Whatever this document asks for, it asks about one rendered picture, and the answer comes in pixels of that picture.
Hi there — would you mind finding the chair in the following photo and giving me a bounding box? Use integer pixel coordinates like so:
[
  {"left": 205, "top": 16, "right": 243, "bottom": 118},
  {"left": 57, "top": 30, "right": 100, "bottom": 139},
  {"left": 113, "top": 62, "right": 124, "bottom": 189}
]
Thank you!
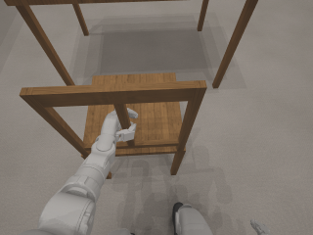
[{"left": 19, "top": 72, "right": 207, "bottom": 179}]

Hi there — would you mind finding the robot left hand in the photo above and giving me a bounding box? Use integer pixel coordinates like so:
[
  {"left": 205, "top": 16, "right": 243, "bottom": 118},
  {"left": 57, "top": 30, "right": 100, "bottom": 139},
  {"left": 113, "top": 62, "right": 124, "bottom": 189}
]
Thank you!
[{"left": 100, "top": 108, "right": 138, "bottom": 142}]

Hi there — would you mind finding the robot right foot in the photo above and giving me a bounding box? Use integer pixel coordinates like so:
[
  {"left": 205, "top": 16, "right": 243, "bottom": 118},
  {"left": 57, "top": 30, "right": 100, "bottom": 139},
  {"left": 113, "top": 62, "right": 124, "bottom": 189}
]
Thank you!
[{"left": 172, "top": 202, "right": 183, "bottom": 235}]

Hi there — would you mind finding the robot right hand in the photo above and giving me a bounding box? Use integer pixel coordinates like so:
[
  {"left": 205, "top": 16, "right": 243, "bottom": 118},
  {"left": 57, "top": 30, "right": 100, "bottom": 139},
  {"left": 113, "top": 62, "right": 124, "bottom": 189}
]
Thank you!
[{"left": 250, "top": 219, "right": 273, "bottom": 235}]

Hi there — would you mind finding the table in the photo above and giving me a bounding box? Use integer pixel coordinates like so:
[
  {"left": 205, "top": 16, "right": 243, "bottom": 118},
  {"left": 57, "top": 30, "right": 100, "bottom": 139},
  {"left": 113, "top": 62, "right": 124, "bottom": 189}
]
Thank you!
[{"left": 4, "top": 0, "right": 258, "bottom": 89}]

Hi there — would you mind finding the robot left forearm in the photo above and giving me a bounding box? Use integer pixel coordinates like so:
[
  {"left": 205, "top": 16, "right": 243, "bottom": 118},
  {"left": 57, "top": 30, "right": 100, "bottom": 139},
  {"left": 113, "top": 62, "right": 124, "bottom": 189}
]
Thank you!
[{"left": 37, "top": 134, "right": 116, "bottom": 229}]

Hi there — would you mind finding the left robot upper arm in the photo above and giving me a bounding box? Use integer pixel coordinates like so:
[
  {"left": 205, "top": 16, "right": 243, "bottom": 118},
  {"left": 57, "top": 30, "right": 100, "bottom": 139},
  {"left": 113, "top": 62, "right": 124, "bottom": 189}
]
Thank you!
[{"left": 18, "top": 192, "right": 97, "bottom": 235}]

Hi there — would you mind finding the right robot thigh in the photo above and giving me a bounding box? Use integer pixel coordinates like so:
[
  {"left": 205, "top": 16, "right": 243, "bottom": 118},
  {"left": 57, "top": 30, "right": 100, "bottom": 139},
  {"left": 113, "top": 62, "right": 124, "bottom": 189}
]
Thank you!
[{"left": 175, "top": 208, "right": 213, "bottom": 235}]

